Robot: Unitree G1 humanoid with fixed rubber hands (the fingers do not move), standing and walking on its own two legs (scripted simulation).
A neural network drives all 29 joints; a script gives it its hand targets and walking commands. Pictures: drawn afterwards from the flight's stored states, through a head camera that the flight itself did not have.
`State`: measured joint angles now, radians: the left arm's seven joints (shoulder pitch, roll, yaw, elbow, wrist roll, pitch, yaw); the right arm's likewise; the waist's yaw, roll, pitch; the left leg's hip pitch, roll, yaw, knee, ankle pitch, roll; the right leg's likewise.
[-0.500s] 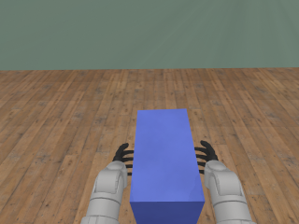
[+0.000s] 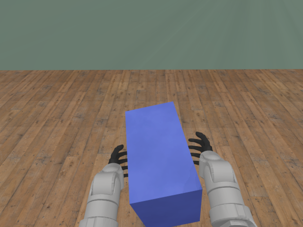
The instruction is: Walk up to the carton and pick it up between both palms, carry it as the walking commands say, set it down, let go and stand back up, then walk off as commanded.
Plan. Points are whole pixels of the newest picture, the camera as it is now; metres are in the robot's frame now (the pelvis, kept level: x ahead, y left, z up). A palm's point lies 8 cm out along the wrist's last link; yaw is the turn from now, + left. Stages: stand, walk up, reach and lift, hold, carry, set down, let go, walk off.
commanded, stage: hold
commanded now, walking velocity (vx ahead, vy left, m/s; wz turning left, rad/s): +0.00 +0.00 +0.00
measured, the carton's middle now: (161, 164) +0.35 +0.01 -0.03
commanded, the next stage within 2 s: set down in 0.28 s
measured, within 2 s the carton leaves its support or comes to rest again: neither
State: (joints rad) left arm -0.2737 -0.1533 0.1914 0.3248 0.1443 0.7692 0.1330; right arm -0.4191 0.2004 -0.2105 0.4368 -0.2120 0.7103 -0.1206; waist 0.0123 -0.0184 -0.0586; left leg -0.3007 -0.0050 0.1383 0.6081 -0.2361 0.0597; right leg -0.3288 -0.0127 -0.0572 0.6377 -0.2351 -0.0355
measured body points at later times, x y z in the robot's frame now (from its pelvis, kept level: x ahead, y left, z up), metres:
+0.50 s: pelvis +0.01 +0.00 +0.00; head -0.04 -0.01 +0.45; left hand +0.30 +0.13 +0.02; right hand +0.33 -0.12 +0.05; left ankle +0.07 +0.08 -0.72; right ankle +0.07 -0.10 -0.72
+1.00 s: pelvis +0.02 -0.01 +0.00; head +0.03 -0.02 +0.45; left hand +0.32 +0.13 -0.04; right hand +0.35 -0.13 -0.01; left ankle +0.07 +0.08 -0.72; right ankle +0.07 -0.10 -0.72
